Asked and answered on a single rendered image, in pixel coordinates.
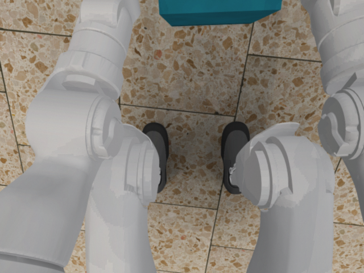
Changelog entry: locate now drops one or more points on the robot right upper arm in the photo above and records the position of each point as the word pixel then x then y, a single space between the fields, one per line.
pixel 341 133

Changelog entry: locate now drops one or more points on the left robot forearm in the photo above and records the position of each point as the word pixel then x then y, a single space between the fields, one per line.
pixel 94 60

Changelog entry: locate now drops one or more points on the robot left upper arm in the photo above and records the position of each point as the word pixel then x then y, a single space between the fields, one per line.
pixel 42 211

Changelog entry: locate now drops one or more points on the carton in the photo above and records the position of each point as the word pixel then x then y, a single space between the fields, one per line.
pixel 216 12

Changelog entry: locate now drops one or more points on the right robot thigh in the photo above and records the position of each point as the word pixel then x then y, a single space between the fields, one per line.
pixel 284 176

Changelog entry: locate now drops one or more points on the robot thigh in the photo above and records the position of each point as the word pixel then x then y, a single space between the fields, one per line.
pixel 116 230
pixel 284 176

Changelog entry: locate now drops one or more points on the left robot thigh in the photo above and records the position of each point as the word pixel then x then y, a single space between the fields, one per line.
pixel 116 230

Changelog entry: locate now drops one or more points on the right robot forearm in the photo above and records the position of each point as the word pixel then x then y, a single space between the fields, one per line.
pixel 338 28

